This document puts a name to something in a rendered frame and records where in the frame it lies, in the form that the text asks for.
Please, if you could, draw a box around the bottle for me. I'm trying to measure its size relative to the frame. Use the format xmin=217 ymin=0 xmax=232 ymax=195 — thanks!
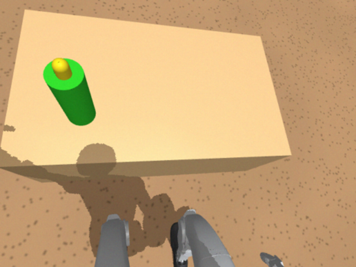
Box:
xmin=43 ymin=58 xmax=96 ymax=126

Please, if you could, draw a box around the right robot foot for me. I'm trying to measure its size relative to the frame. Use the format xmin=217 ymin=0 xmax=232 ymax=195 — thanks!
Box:
xmin=170 ymin=222 xmax=187 ymax=267

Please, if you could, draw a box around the right robot hand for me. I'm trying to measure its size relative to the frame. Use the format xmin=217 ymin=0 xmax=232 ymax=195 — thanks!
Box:
xmin=260 ymin=253 xmax=284 ymax=267

